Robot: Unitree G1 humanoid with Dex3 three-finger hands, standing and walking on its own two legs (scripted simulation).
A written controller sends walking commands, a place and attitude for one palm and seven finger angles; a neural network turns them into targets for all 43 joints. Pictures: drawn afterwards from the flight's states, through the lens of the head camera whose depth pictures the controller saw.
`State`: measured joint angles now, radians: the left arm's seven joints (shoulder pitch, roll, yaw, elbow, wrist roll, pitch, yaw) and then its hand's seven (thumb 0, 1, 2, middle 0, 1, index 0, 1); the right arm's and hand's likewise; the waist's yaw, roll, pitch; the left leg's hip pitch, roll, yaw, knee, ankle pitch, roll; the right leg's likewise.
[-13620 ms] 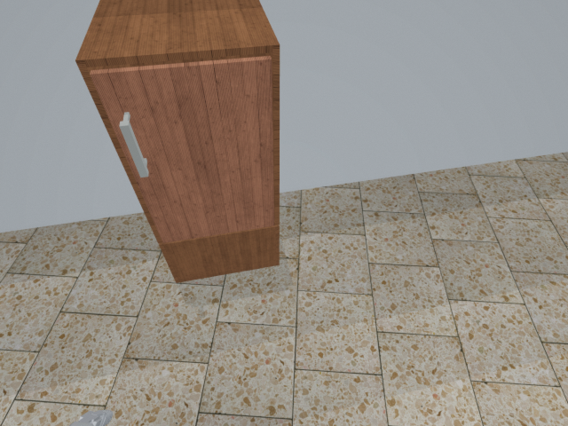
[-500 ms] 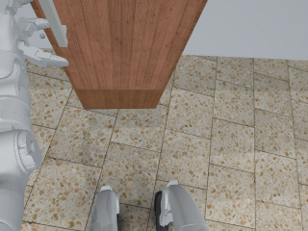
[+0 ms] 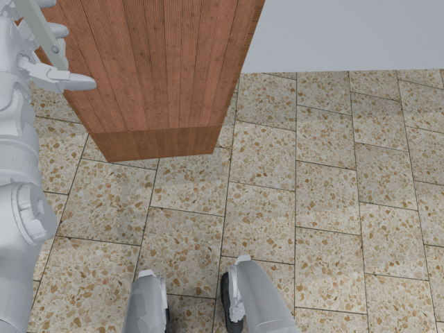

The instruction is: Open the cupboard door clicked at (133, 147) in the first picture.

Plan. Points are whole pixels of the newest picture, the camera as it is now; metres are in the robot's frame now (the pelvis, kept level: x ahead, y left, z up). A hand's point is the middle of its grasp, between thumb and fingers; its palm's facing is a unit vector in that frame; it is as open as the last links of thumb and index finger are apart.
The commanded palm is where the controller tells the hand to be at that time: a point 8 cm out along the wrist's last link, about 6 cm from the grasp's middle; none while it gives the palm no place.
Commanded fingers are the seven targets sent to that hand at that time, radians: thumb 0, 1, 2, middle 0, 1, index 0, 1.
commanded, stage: close the thumb around the handle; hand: left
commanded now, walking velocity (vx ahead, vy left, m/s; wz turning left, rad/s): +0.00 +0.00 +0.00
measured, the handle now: (42, 21) +0.61 +0.22 +0.07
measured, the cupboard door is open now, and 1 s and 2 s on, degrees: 0 7 46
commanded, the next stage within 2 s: pull the door open along its arc in 0.54 s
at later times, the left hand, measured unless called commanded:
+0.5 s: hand (60, 46) +0.56 +0.20 +0.06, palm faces +0.04 -1.00 -0.02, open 5.5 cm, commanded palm +0.55 +0.22 +0.06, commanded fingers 0.00 0.90 0.90 -0.40 -1.35 -0.40 -1.35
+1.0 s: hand (68, 72) +0.52 +0.18 +0.06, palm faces +0.02 -1.00 -0.02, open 5.3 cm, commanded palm +0.46 +0.22 +0.06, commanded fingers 0.00 0.90 0.90 -0.40 -1.35 -0.40 -1.35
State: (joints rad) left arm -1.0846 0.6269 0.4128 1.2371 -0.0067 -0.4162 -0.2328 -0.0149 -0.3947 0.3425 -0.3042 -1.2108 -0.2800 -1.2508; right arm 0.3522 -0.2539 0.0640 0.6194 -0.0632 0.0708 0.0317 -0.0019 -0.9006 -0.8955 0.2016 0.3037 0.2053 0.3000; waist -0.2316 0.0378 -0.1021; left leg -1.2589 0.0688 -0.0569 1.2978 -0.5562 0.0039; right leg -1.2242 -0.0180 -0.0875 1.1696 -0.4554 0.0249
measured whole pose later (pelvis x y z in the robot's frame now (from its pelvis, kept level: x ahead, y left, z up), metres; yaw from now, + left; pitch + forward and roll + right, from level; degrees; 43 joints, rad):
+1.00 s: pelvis +0.01 +0.00 +0.01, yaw -1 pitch +27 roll -4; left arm -0.80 0.48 0.44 0.96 -0.11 -0.38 -0.24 0.00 0.80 0.80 -0.39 -1.35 -0.37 -1.35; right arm 0.37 -0.25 0.04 0.58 -0.02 0.08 0.04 0.00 -0.90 -0.90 0.20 0.30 0.21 0.30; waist -0.18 0.04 -0.12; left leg -1.15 0.08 0.00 1.22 -0.55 0.00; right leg -1.16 0.00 -0.03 1.13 -0.44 0.03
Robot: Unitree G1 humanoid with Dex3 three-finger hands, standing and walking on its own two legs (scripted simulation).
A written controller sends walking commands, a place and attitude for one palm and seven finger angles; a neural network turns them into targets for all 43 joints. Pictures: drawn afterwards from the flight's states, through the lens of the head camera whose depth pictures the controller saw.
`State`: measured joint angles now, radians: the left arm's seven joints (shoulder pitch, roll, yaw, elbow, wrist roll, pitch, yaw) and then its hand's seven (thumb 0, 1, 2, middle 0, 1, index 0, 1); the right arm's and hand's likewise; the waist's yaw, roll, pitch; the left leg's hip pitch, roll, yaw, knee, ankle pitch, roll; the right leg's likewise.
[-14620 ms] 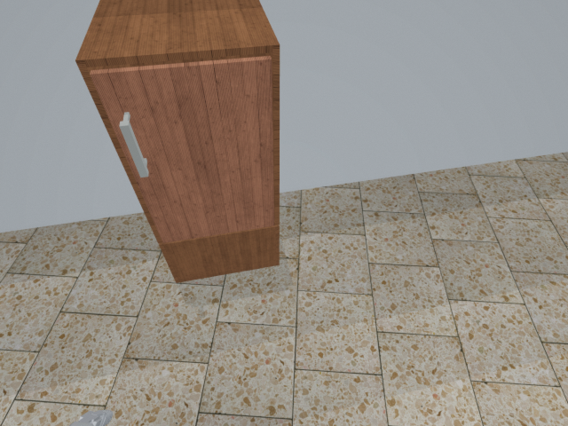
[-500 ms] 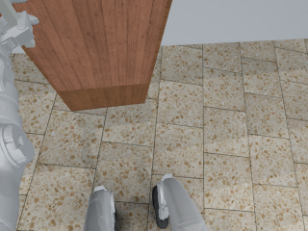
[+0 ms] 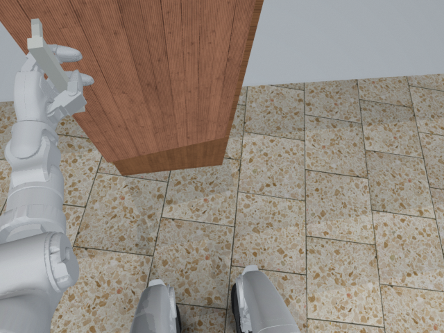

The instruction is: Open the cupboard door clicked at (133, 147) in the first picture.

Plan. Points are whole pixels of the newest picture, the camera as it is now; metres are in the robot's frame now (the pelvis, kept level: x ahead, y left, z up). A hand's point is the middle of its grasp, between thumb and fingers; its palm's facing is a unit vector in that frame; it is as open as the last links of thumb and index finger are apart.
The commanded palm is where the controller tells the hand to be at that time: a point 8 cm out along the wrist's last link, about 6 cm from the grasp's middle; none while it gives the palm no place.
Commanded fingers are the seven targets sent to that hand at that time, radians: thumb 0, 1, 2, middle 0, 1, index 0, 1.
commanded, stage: pull the door open along its arc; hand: left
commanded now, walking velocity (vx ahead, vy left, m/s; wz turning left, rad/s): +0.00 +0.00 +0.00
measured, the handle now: (60, 71) +0.55 +0.23 +0.06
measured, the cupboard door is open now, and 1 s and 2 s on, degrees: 7 46 47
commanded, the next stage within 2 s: open thumb and fingers to let go in 0.56 s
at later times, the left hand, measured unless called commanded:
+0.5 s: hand (150, 176) +0.36 +0.08 +0.05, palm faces +0.42 -0.91 +0.00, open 5.5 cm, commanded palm +0.28 +0.12 +0.04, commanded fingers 0.00 0.90 0.90 -0.40 -1.35 -0.40 -1.35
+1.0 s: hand (175, 192) +0.33 +0.05 +0.05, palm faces +0.46 -0.89 -0.04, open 8.7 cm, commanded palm +0.28 +0.09 +0.04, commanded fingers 0.00 -0.36 0.36 -0.31 -1.22 -0.31 -1.22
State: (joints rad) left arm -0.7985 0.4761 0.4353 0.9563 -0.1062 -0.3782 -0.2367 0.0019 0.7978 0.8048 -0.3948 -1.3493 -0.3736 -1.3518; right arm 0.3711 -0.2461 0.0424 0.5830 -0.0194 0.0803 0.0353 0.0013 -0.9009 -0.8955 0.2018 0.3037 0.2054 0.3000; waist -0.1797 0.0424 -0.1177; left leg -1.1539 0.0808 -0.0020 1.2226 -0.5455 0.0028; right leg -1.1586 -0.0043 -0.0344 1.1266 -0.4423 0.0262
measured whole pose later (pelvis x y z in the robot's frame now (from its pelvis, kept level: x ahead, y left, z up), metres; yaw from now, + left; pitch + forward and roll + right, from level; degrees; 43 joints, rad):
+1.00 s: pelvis +0.01 -0.06 +0.02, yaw +6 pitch +18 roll +1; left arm -0.08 -0.12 -0.12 0.38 0.12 -0.42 0.58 0.01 0.26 0.62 -0.36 -1.28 -0.35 -1.29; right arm 0.17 -0.18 -0.03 0.63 -0.10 -0.03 0.00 0.01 -0.90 -0.90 0.20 0.30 0.20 0.30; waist -0.01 0.02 -0.15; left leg -0.90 0.04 -0.05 1.10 -0.51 -0.07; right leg -0.94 -0.04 -0.09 1.14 -0.51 -0.05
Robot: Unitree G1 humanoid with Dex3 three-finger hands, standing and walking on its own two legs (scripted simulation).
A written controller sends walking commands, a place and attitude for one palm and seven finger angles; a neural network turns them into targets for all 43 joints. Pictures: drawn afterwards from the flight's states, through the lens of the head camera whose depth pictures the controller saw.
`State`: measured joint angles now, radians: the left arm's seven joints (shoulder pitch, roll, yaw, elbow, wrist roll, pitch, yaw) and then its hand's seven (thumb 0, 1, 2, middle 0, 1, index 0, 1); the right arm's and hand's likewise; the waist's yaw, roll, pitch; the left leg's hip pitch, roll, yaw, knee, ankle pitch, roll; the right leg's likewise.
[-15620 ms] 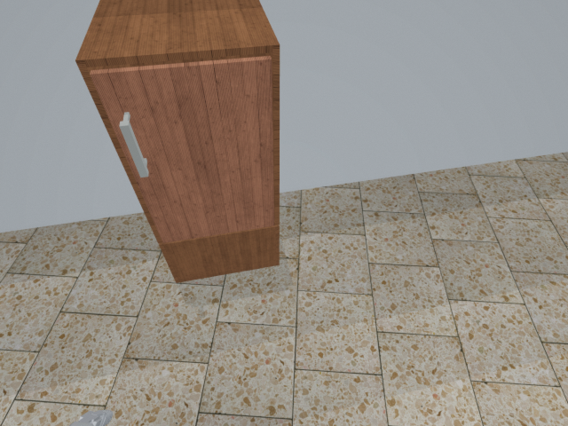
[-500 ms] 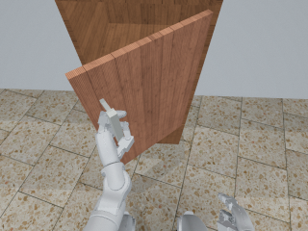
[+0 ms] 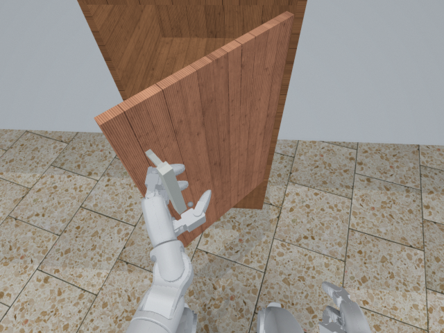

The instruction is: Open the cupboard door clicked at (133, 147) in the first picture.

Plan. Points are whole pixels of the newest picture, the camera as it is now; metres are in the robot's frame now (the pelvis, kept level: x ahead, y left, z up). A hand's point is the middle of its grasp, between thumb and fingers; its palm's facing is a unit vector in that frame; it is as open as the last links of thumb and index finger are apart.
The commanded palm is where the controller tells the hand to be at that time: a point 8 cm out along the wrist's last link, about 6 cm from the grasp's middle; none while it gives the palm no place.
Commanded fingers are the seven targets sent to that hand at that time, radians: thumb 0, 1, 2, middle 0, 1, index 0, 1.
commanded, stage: open thumb and fingers to let go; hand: left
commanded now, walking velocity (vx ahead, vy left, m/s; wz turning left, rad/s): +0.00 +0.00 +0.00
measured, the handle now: (167, 184) +0.37 +0.12 +0.04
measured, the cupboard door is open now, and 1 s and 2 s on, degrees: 46 47 47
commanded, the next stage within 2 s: slide the hand sideways off the handle in 0.48 s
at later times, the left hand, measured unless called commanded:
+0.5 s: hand (190, 207) +0.33 +0.07 +0.03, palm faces +0.31 -0.95 -0.01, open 15.3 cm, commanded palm +0.28 +0.12 +0.03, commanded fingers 0.00 -0.50 0.30 -0.15 -0.30 -0.15 -0.30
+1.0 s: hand (179, 234) +0.28 +0.09 +0.03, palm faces -0.14 -0.99 +0.01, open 16.3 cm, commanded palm +0.26 +0.15 +0.03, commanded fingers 0.00 -0.50 0.30 -0.15 -0.30 -0.15 -0.30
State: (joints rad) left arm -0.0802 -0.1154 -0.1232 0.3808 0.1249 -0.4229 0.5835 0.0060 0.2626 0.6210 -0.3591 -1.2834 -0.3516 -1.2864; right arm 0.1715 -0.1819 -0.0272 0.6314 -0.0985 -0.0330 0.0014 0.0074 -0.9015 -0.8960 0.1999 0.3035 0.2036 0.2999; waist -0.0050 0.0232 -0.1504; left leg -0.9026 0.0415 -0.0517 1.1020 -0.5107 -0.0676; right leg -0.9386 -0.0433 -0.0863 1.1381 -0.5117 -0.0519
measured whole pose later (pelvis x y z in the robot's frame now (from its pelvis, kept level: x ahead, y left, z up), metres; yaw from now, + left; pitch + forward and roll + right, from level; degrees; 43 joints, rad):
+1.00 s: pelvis -0.02 +0.05 -0.01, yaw -2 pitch +16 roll +0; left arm 0.01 0.01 -0.19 0.23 0.01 -0.43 0.09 -0.01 -0.50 0.30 -0.16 -0.31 -0.14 -0.31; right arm 0.22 -0.21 0.00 0.50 -0.03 -0.04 0.02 0.01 -0.90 -0.90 0.20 0.30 0.20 0.30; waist -0.01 0.01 -0.13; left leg -0.96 0.02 -0.01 1.20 -0.53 -0.01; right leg -0.98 -0.07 -0.03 1.18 -0.49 0.01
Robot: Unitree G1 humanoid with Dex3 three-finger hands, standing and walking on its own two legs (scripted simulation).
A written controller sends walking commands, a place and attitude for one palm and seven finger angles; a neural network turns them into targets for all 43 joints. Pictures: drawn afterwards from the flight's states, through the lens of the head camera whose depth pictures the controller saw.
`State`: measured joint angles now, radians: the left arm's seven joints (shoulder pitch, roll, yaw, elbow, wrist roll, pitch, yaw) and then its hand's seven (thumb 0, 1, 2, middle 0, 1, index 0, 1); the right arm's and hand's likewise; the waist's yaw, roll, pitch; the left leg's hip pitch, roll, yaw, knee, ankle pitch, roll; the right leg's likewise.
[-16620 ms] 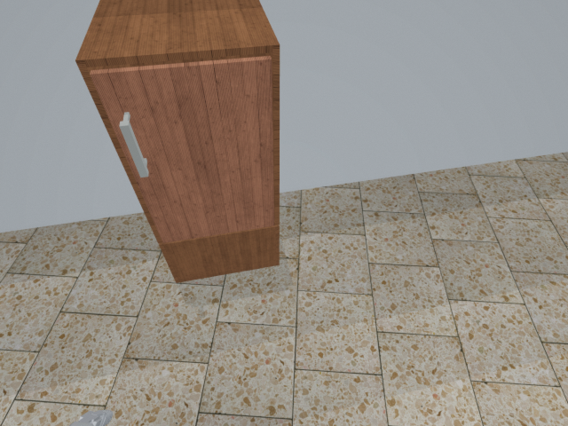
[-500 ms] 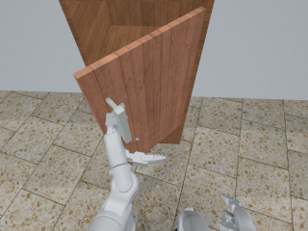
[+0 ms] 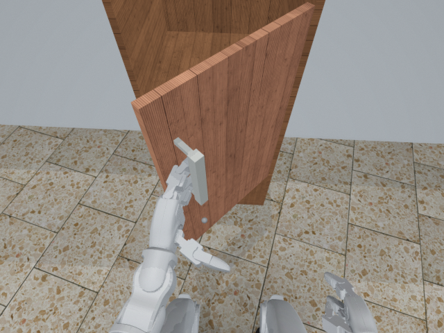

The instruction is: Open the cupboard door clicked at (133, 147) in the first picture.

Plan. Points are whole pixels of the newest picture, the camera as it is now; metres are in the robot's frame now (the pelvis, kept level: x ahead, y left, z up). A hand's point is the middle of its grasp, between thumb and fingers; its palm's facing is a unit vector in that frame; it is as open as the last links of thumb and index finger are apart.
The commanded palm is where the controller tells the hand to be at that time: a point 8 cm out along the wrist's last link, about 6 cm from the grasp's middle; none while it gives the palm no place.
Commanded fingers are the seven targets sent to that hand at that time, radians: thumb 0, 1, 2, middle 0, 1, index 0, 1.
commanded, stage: slide the hand sideways off the handle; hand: left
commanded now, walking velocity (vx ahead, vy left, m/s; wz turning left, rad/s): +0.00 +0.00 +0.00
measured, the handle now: (191, 173) +0.38 +0.08 +0.05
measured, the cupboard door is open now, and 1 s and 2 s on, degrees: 47 47 47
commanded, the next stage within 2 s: draw the hand back to the body in 0.78 s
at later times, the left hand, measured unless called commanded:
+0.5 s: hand (173, 242) +0.26 +0.09 +0.04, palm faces -0.06 -1.00 -0.03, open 16.3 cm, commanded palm +0.23 +0.15 +0.04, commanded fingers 0.00 -0.50 0.30 -0.15 -0.30 -0.15 -0.30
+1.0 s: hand (149, 257) +0.23 +0.13 +0.05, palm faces -0.07 -1.00 -0.05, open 16.3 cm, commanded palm +0.21 +0.19 +0.07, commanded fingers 0.00 -0.50 0.30 -0.15 -0.30 -0.15 -0.30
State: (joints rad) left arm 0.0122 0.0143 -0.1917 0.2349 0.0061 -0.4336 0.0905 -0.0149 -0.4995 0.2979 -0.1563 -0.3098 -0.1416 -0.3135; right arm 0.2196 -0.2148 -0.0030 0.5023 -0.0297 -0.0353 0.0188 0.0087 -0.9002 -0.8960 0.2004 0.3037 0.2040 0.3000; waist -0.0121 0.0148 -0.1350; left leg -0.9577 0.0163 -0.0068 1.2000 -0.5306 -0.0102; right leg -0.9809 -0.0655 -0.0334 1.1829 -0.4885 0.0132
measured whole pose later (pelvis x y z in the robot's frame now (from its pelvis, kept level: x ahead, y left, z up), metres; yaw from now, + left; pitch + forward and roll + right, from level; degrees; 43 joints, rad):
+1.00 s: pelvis +0.01 -0.01 -0.01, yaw +1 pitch +17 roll -1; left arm 0.42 0.18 0.01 -0.18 -0.17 -0.35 -0.17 -0.02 -0.50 0.30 -0.15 -0.30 -0.15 -0.30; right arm 0.22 -0.22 0.00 0.43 0.01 -0.08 -0.05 0.01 -0.90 -0.90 0.20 0.30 0.20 0.30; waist 0.01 0.03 -0.15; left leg -0.99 0.04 -0.06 1.29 -0.59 -0.04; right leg -1.00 -0.05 -0.08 1.26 -0.55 -0.01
